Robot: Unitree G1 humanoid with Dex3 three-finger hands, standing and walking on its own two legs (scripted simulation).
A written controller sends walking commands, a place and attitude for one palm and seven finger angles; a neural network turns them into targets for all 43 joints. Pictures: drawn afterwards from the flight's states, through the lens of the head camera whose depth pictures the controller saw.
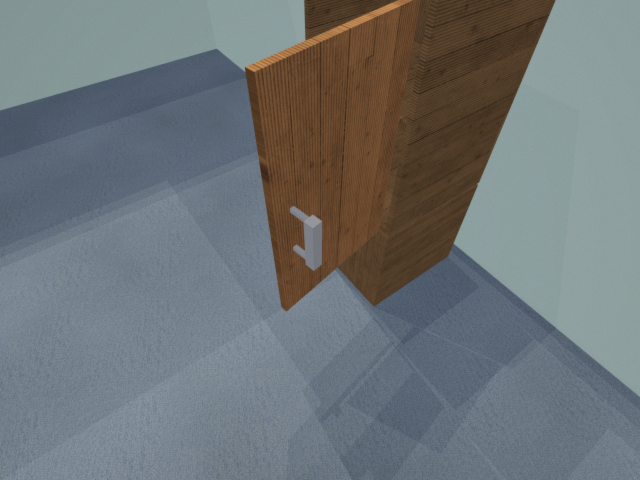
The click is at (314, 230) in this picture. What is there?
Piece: cupboard door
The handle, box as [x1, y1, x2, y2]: [290, 206, 321, 270]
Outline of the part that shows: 293,206 290,208 290,212 304,222 305,250 304,251 296,244 293,247 293,249 305,259 306,264 314,270 321,264 321,221 313,215 309,217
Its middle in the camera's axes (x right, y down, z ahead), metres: -0.03 +0.00 +0.73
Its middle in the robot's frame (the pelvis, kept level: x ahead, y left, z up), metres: +0.54 +0.06 -0.09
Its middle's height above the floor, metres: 0.69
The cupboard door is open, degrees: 100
